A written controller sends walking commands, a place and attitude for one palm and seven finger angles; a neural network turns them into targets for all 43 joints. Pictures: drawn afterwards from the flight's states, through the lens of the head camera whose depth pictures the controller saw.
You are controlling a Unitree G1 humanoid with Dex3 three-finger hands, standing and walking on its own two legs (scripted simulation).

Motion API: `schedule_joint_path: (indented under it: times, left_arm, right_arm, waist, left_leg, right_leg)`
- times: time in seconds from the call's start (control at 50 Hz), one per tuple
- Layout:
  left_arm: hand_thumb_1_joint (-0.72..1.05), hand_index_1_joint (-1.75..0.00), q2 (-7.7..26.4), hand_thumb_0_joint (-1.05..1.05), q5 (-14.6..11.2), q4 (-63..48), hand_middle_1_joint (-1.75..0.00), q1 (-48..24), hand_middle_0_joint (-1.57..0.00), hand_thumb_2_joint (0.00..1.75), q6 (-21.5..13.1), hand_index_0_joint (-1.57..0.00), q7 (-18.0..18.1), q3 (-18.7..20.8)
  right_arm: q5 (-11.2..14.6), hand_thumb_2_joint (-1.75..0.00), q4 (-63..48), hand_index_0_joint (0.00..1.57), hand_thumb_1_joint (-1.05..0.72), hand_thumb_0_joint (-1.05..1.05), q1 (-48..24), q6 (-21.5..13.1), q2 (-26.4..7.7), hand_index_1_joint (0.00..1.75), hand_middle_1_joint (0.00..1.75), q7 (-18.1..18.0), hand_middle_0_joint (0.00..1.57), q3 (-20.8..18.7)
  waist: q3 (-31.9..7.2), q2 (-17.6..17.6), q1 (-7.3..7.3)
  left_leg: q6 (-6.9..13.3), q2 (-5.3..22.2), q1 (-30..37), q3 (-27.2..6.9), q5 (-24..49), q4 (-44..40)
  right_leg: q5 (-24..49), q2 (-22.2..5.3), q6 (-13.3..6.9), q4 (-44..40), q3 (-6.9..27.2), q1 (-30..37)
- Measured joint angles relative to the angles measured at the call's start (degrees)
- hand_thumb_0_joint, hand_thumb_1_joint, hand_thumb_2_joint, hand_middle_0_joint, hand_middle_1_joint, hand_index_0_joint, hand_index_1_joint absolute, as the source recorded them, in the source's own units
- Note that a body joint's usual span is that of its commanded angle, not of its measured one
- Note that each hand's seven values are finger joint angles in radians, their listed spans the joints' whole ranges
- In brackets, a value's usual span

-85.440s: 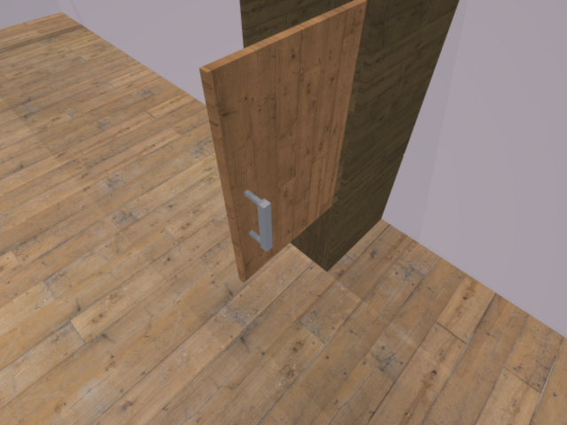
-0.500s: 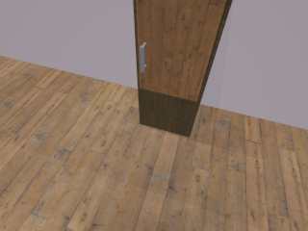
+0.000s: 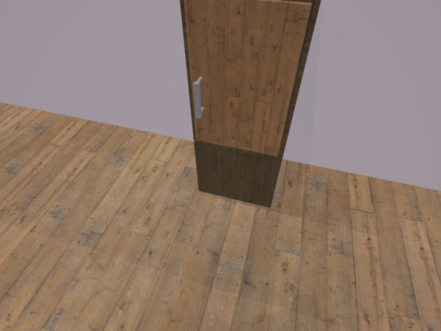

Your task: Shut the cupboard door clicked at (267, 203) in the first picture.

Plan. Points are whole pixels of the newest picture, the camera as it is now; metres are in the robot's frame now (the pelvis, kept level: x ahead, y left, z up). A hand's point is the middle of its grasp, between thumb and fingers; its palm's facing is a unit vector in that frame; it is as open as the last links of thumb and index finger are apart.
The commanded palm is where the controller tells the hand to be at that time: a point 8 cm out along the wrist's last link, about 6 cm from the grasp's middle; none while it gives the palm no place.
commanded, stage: let the arm hang, fingers relaxed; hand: left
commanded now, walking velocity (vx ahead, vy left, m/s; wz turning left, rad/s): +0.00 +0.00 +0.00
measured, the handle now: (199, 97) +0.93 +0.13 -0.10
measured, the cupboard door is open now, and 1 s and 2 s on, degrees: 0 0 0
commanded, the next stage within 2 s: look to check the result in 0.10 s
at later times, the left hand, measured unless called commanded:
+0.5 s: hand out of the picture +0.02 +0.18 -0.17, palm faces +0.03 -0.97 -0.23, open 7.4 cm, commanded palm none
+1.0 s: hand out of the picture +0.06 +0.20 -0.16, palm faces +0.03 -0.96 -0.27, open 7.4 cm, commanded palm none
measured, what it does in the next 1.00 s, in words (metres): stands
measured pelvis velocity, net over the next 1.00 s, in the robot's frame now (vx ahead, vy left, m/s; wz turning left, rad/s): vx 0.03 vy -0.02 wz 0.01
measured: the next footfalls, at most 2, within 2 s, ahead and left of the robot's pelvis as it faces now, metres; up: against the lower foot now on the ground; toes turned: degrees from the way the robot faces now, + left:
none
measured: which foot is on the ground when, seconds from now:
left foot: down 0.00-1.00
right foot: down 0.00-1.00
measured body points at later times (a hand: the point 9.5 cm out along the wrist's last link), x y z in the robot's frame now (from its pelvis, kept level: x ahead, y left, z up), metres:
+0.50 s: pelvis +0.02 -0.01 +0.00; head +0.03 -0.02 +0.45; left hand +0.02 +0.23 -0.15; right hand +0.02 -0.24 -0.16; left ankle +0.03 +0.11 -0.74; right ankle +0.02 -0.12 -0.74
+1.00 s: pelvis +0.03 -0.02 +0.00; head +0.03 -0.02 +0.45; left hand +0.06 +0.25 -0.14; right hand +0.07 -0.28 -0.15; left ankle +0.03 +0.11 -0.74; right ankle +0.02 -0.12 -0.74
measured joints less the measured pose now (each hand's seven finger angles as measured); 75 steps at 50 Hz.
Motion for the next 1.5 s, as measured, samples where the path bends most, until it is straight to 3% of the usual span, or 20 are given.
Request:
schedule_joint_path:
  times: [0.56, 1.5]
  left_arm:
    - [0.91, -0.30, 2.17, 0.00, -0.30, 1.73, -0.30, 0.37, -0.20, 0.90, -0.37, -0.20, -0.18, 0.26]
    - [0.91, -0.30, 7.65, 0.01, -0.27, 0.94, -0.30, -4.89, -0.21, 0.90, -0.86, -0.20, -1.04, 0.30]
  right_arm:
    - [0.24, -0.90, 1.45, 0.20, -0.91, 0.00, -1.31, -0.17, -1.65, 0.30, 0.30, -0.14, 0.20, -0.02]
    - [0.25, -0.90, 0.91, 0.20, -0.90, 0.00, -6.53, -0.31, -7.53, 0.30, 0.30, 0.57, 0.20, 0.13]
  waist:
    - [1.61, 0.06, 0.29]
    - [1.81, 0.25, 0.40]
  left_leg:
    - [-1.11, 1.05, 2.89, -0.78, -0.72, -1.83]
    - [-1.85, 1.53, 5.81, -1.43, 0.13, -5.58]
  right_leg:
    - [-0.50, 1.20, -0.91, -2.74, -0.81, 3.48]
    - [0.32, 1.92, -1.45, -6.92, -1.51, 6.79]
